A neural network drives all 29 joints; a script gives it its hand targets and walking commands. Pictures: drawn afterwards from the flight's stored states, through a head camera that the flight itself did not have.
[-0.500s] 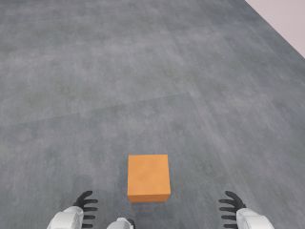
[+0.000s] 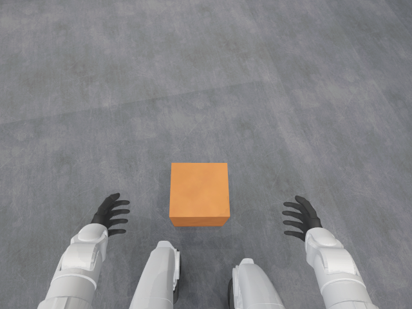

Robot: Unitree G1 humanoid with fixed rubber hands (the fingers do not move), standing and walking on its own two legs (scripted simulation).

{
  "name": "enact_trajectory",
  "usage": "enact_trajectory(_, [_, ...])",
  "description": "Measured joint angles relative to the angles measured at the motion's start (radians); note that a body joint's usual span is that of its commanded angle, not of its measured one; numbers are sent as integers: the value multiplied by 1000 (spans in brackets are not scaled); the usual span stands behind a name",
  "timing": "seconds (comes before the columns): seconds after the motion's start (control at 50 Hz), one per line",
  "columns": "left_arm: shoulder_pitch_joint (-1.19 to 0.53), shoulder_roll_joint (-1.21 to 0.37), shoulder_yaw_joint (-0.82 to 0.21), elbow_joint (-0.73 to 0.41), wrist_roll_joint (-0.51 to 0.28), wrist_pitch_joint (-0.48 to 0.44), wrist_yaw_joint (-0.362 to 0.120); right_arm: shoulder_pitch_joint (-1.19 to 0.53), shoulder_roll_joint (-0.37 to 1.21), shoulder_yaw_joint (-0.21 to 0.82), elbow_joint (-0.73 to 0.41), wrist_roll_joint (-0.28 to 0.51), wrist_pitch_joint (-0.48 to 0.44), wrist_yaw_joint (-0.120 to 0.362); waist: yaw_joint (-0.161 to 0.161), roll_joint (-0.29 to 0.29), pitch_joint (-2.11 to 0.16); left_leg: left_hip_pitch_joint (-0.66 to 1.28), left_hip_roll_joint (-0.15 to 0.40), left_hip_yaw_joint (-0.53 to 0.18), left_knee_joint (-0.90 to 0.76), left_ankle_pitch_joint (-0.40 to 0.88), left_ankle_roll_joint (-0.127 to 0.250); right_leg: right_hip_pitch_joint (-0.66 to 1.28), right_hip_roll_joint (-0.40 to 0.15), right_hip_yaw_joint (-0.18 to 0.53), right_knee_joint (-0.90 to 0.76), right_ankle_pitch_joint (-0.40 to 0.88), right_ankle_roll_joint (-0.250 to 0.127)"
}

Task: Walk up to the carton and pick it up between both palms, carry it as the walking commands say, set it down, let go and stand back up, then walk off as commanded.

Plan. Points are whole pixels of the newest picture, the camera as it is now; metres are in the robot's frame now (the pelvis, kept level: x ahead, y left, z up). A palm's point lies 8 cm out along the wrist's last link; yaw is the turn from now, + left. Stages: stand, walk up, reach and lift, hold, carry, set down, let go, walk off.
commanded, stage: reach and lift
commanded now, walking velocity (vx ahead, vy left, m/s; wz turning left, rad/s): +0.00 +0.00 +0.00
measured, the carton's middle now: (198, 196) +0.45 +0.03 -0.57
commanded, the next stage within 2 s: none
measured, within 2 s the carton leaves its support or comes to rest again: neither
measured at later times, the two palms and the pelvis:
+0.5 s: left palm (118, 166) +0.41 +0.23 -0.14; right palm (286, 165) +0.42 -0.18 -0.12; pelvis -0.01 +0.02 -0.03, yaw -2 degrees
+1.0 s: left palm (126, 157) +0.45 +0.23 -0.19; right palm (276, 158) +0.46 -0.18 -0.19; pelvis -0.01 +0.01 -0.07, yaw -4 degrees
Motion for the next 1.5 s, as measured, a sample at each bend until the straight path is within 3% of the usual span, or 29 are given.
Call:
enact_trajectory(0.2, [-264, -9, 50, 132, 0, -59, 35, -265, -16, -54, 139, 17, -65, -9, 2, 11, -3, -152, -4, -21, 58, 11, 4, -147, 10, -4, 52, 12, 10])
enact_trajectory(0.52, [-578, -21, 141, 283, 8, -260, 91, -599, -80, -131, 324, 14, -282, 15, 24, 6, -79, -433, -9, -14, 75, 39, 20, -436, 18, 22, 70, 47, 35])
enact_trajectory(0.7, [-710, -1, 200, 303, 22, -313, 78, -739, -108, -149, 365, 19, -338, 27, 23, 3, -104, -546, -8, -20, 78, 50, 19, -552, 27, 27, 71, 60, 37])
enact_trajectory(0.88, [-712, -7, 267, 313, 60, -342, 29, -725, -88, -167, 346, -11, -351, 32, 32, 8, -146, -615, -6, -29, 73, 55, 11, -625, 37, 29, 68, 68, 32])
enact_trajectory(1.06, [-741, 11, 291, 375, 64, -366, 17, -757, -64, -168, 356, -24, -351, -5, 37, 5, -179, -805, -7, -40, 268, -9, -2, -814, 48, 29, 278, -10, 28])
enact_trajectory(1.3, [-797, 77, 216, 345, -49, -365, 47, -807, -98, -73, 282, 66, -325, -75, 32, 6, -117, -1062, -16, -66, 550, -63, -22, -1064, 67, 21, 581, -94, 27])
enact_trajectory(1.5, [-896, 106, 197, 452, -83, -380, 60, -911, -116, -46, 367, 92, -320, -93, 42, 7, -63, -1183, -20, -77, 697, -76, -29, -1181, 80, 20, 738, -120, 32])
